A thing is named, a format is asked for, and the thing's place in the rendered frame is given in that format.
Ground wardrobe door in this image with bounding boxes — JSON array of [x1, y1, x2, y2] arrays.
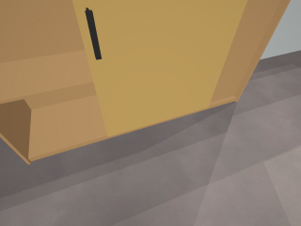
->
[[211, 0, 280, 102], [72, 0, 247, 137]]

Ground handle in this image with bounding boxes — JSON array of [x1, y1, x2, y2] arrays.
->
[[85, 8, 102, 60]]

